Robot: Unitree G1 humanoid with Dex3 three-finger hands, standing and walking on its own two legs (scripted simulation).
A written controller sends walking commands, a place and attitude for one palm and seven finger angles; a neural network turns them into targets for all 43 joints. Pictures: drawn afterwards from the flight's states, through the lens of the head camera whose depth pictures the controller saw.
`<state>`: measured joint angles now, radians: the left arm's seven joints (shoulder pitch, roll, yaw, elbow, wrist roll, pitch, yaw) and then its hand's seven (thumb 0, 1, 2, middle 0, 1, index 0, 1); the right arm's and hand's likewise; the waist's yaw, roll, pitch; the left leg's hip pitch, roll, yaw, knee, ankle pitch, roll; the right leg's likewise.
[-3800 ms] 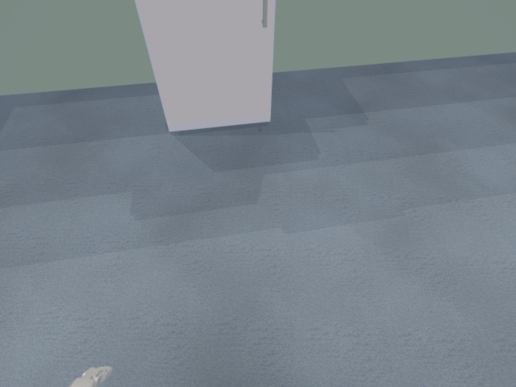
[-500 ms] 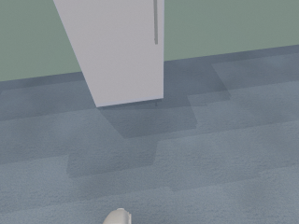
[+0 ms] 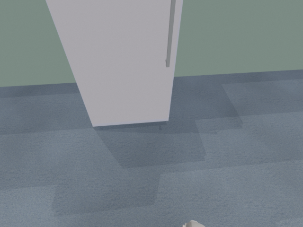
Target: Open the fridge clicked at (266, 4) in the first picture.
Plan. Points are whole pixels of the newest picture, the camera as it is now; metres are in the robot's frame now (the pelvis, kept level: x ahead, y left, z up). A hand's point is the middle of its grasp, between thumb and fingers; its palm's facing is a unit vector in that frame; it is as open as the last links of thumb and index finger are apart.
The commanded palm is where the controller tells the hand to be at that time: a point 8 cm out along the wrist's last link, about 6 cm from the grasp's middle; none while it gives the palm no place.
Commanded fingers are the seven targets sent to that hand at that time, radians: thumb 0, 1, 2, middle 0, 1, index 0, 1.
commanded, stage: walk to a spot facing it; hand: right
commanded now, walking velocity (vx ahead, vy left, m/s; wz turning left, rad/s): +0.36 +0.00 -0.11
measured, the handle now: (170, 25) +1.00 -0.01 +0.09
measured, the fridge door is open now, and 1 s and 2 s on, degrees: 0 0 0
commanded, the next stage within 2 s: turn to face it in 0.22 s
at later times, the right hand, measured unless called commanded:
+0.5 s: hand (230, 211) +0.23 -0.23 -0.17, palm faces -0.04 +0.98 -0.19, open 7.4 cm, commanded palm none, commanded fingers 0.00 -0.90 -0.90 0.20 0.30 0.20 0.30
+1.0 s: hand (207, 188) +0.30 -0.17 -0.17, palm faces -0.08 +0.99 -0.14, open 7.3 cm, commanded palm none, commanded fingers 0.00 -0.90 -0.90 0.20 0.30 0.20 0.30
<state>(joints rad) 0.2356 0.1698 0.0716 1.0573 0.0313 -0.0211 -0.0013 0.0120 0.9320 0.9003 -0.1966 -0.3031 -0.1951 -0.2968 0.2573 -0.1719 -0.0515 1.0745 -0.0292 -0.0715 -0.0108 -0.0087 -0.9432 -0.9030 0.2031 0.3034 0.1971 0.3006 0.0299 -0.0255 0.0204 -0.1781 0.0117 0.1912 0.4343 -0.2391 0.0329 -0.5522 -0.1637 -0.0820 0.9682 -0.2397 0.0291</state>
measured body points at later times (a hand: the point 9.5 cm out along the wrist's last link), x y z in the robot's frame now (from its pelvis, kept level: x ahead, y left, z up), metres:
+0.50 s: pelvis +0.18 -0.05 +0.01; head +0.20 -0.05 +0.45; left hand +0.16 +0.17 -0.15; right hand +0.23 -0.28 -0.15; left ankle +0.24 +0.09 -0.69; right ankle +0.18 -0.14 -0.74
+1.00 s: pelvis +0.30 -0.01 +0.01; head +0.30 -0.01 +0.46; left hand +0.31 +0.24 -0.15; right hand +0.30 -0.22 -0.16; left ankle +0.26 +0.08 -0.74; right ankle +0.37 -0.13 -0.70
